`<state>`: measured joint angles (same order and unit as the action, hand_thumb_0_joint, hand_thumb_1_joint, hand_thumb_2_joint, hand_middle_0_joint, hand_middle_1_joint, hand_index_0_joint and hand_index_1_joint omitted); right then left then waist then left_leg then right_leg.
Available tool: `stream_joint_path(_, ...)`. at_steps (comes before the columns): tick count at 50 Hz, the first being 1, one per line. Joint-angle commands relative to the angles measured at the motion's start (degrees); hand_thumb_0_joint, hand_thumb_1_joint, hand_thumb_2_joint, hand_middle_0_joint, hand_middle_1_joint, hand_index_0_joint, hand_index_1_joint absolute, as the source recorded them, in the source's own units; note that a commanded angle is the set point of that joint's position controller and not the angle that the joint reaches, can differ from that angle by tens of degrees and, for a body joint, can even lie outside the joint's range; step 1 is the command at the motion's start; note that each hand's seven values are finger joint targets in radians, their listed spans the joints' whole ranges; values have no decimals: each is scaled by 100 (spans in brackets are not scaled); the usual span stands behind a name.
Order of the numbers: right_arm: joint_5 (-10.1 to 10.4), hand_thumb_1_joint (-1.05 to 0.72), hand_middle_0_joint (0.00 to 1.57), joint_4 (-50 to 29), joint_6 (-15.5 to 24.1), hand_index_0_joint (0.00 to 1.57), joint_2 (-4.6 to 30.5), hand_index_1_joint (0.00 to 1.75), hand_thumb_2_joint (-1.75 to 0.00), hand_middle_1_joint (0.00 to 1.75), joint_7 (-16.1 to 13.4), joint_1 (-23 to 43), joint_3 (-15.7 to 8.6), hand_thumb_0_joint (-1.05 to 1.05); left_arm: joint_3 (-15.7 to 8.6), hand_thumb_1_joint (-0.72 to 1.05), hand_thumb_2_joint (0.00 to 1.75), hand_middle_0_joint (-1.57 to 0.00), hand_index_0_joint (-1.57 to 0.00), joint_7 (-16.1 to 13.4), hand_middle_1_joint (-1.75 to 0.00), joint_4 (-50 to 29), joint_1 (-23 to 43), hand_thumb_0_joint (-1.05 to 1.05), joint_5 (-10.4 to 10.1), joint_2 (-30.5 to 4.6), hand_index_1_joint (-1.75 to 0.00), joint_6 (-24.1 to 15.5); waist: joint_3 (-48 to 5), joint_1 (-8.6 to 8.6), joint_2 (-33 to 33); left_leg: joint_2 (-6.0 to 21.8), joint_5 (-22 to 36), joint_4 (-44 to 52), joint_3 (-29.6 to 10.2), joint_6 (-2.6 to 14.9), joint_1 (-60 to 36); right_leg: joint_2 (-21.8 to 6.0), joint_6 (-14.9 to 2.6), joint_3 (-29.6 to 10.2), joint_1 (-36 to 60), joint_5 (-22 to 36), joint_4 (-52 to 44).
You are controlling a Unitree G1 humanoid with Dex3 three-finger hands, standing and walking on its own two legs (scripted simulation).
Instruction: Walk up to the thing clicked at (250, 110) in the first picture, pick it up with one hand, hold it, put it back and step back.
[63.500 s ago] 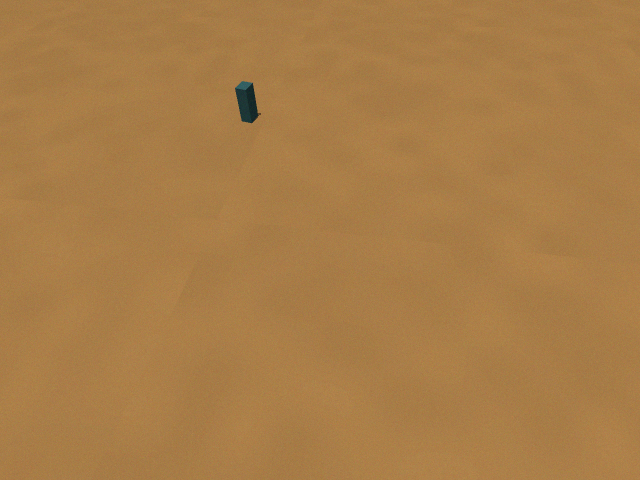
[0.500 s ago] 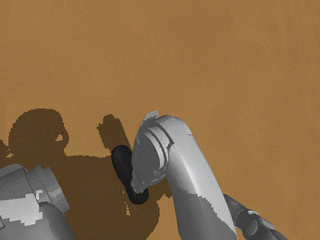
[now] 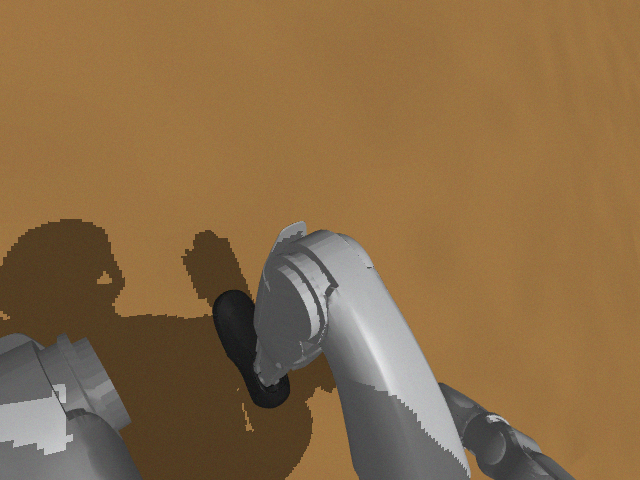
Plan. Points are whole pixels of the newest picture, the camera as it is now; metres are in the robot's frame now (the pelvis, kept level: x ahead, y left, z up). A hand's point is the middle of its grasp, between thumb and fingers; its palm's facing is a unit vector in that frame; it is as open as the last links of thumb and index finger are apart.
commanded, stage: open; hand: left
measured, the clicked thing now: out of the picture +0.55 +0.24 -0.21
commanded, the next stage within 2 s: withdraw in 0.04 s
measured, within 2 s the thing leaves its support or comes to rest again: neither
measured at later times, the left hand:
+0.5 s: hand out of the picture +0.55 +0.33 -0.10, palm faces +0.38 -0.92 -0.03, open 17.6 cm
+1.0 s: hand out of the picture +0.49 +0.46 +0.01, palm faces +0.49 -0.77 -0.40, open 17.0 cm
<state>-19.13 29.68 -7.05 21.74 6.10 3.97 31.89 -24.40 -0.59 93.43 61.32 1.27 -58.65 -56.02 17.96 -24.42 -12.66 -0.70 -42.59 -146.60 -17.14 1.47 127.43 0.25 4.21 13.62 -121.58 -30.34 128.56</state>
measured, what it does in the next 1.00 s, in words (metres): stands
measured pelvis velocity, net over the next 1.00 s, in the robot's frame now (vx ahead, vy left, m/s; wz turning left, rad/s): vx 0.01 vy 0.00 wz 0.10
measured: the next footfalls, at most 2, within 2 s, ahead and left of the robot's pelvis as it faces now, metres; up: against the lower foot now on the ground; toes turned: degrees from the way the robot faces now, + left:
none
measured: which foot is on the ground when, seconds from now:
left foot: down 0.00-1.00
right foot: down 0.00-1.00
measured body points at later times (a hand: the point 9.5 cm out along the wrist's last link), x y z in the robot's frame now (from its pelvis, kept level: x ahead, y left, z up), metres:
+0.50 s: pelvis +0.00 +0.00 +0.01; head +0.28 +0.16 +0.32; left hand +0.53 +0.38 -0.10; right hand +0.08 -0.26 -0.04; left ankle +0.07 +0.11 -0.28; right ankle +0.16 -0.12 -0.28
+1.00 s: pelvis +0.01 +0.00 +0.05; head +0.24 +0.13 +0.41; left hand +0.46 +0.50 +0.03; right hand +0.07 -0.26 -0.03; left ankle +0.07 +0.11 -0.28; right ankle +0.16 -0.12 -0.28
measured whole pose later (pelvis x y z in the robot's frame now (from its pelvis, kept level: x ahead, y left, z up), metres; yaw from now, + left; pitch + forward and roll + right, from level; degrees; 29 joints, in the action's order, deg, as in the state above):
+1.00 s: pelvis +0.01 +0.00 +0.05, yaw +6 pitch +33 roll -12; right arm -5.5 30.3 -15.7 18.0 4.8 -12.0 13.2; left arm -30.2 2.2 66.5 57.6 12.7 -60.0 -13.6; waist 0.0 -15.5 -2.1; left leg -0.1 -41.2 -134.3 -7.2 2.6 126.9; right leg -1.6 2.6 5.8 -124.4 -32.3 123.2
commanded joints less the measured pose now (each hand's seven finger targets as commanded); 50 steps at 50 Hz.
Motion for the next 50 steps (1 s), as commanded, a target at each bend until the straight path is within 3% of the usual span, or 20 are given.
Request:
stream_joint_path(1,-27,-89,20,173,-148,20,2113,30,-89,30,-56,-734,-592,0,-86,-61,10,-28,-28,-66,-19,-872,1522,0,-47,-857,-20,-419,-3551,-758,3476,393,1318,1999,59,-225,-2379,278,-377,470,2333,967,-638)
stream_joint_path(4,-40,-89,20,200,-134,20,2131,30,-90,30,-55,-702,-602,0,60,-61,7,-22,-21,-44,-12,-847,1566,0,12,-790,-14,-423,-3370,-832,3484,388,1104,2020,61,-211,-2314,272,-377,472,2213,836,-689)
stream_joint_path(7,-30,-89,20,206,-143,20,2115,30,-90,30,-50,-701,-610,0,91,-61,3,-15,-14,-36,-6,-942,1593,0,37,-848,-7,-431,-3432,-777,3475,382,1054,2008,80,-204,-2349,272,-382,463,2174,786,-701)
stream_joint_path(9,-14,-88,20,205,-131,20,2133,30,-89,30,-47,-700,-596,0,124,-61,9,-9,-8,-9,-10,-847,1574,0,18,-827,-11,-428,-3419,-804,3420,386,1055,2019,42,-201,-2297,259,-379,477,2207,788,-670)
stream_joint_path(13,31,-88,20,237,-182,20,2160,30,-89,30,-105,-821,-603,0,-71,-61,8,-7,-7,139,-9,-1296,1656,0,-16,-1299,-10,-392,-3853,-677,3669,411,1357,2020,56,-217,-2626,248,-373,421,2372,1000,-632)
stream_joint_path(19,158,-88,20,246,-271,20,2133,30,-90,30,-177,-1025,-755,0,-681,-61,6,-7,-6,340,-8,-2193,1871,0,-38,-2169,-9,-20,-4469,-299,4348,428,1801,2106,264,-264,-2903,223,-425,242,2544,1185,-599)
stream_joint_path(22,252,-89,20,282,-341,20,2074,30,-90,30,-234,-1254,-903,0,-705,-61,4,-7,-6,560,-7,-2571,2021,0,1,-2239,-7,317,-4731,-246,4575,425,1992,2187,368,-269,-2997,196,-450,150,2573,1308,-632)
stream_joint_path(25,375,-89,20,296,-356,20,2005,30,-89,30,-276,-1403,-1072,0,-238,-61,2,-7,-7,813,-6,-2314,2132,0,48,-1574,-6,794,-4300,-474,4369,419,1622,2306,358,-248,-2752,173,-486,174,2032,1042,-686)
stream_joint_path(26,432,-88,20,252,-347,20,1964,30,-89,30,-276,-1418,-1084,0,43,-61,2,-7,-7,905,-6,-2214,2242,0,38,-1236,-5,929,-4134,-578,4221,410,1491,2343,342,-227,-2599,161,-484,185,1942,977,-713)
stream_joint_path(28,536,-86,20,265,-372,20,1973,30,-88,30,-314,-1605,-1134,0,-82,-61,1,-6,-8,1034,-5,-1830,1957,0,24,-1405,-3,1232,-3917,-513,3742,371,1238,2323,372,-141,-2179,158,-457,187,1955,816,-823)
stream_joint_path(30,613,-87,20,201,-388,20,1931,30,-90,30,-336,-1608,-1165,0,67,-53,6,-7,-6,1222,-4,-1555,2019,0,-37,-1221,-4,1460,-3763,-528,3264,342,952,2281,406,-53,-1774,170,-439,160,1947,601,-916)
stream_joint_path(31,690,-92,20,270,-541,20,1742,30,-91,30,-275,-1762,-1354,0,-57,-54,5,-8,-8,880,-6,-982,1622,0,773,-1676,-5,1810,-3997,-218,3452,349,1149,2531,489,-129,-2227,128,-478,61,1887,570,-1057)
stream_joint_path(33,766,-91,20,133,-663,20,1762,30,-91,30,-256,-1849,-1394,0,-68,-55,6,-8,-8,679,-7,-1181,2002,0,772,-1606,-7,2092,-4052,-293,3353,367,1237,2575,439,-132,-2253,123,-482,81,1835,596,-1062)
stream_joint_path(35,843,-91,20,8,-811,20,1777,30,-91,30,-258,-1899,-1521,0,-528,-54,6,-8,-8,554,-7,-1635,1999,0,935,-2352,-7,2380,-4562,13,3589,344,1395,2630,536,-123,-2381,116,-492,-11,1973,659,-1033)
stream_joint_path(38,1001,-92,20,-105,-940,20,1730,30,-91,30,-246,-2038,-1718,0,-970,-52,6,-8,-9,405,-8,-2774,2407,0,1164,-3158,-7,2864,-5609,393,4374,350,1971,2759,597,-168,-3156,92,-538,-159,1896,881,-840)
stream_joint_path(39,1052,-93,20,-130,-976,20,1665,30,-92,30,-227,-2086,-1772,0,-1024,-52,6,-9,-10,377,-9,-3025,2461,0,1212,-3240,-8,3008,-5787,433,4545,346,2057,2810,618,-188,-3320,94,-543,-208,1866,883,-825)
stream_joint_path(41,1126,-90,20,-84,-1006,20,1558,30,-90,30,-209,-2279,-1942,0,-1269,-47,10,-6,-6,304,-7,-3538,2152,0,1233,-3300,-7,3273,-6189,705,4705,318,2179,2900,760,-215,-3581,110,-561,-341,1930,886,-877)
stream_joint_path(43,1176,-90,20,-95,-1006,20,1489,30,-90,30,-218,-2314,-2132,0,-1165,-45,11,-6,-6,268,-7,-3503,1754,0,1258,-2887,-7,3537,-6040,754,4688,308,1984,3028,911,-219,-3548,122,-574,-437,1851,750,-1004)
stream_joint_path(48,1383,-90,20,-29,-873,20,1243,30,-90,30,-196,-2446,-2597,0,-348,-42,13,-6,-6,260,-7,-3884,749,0,1081,-939,-7,4090,-5644,908,4356,286,1591,3594,901,-259,-3647,63,-638,-447,1284,407,-1395)
stream_joint_path(50,1519,-90,20,-43,-839,20,1239,30,-90,30,-201,-2500,-2837,0,-248,-40,14,-7,-7,253,-8,-4014,-135,0,991,-529,-8,4338,-5734,1135,3923,253,1294,3794,934,-222,-3658,23,-650,-523,1274,180,-1612)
